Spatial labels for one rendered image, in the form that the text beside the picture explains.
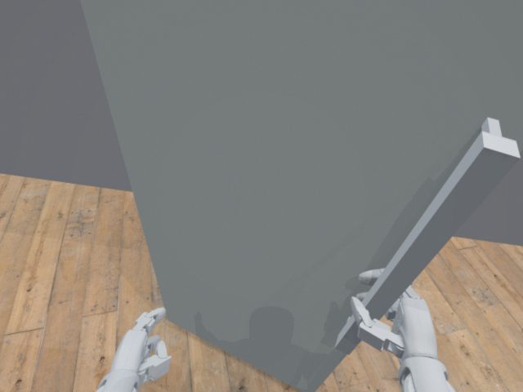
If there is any right robot hand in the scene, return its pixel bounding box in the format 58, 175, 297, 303
351, 269, 438, 365

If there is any left robot hand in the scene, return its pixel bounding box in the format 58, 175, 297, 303
110, 307, 172, 386

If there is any handle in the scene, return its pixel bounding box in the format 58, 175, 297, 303
335, 118, 521, 355

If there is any fridge door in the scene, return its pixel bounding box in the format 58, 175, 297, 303
80, 0, 523, 392

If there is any robot left forearm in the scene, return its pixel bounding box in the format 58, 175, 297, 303
95, 369, 140, 392

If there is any robot right forearm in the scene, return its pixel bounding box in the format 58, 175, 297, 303
398, 356, 456, 392

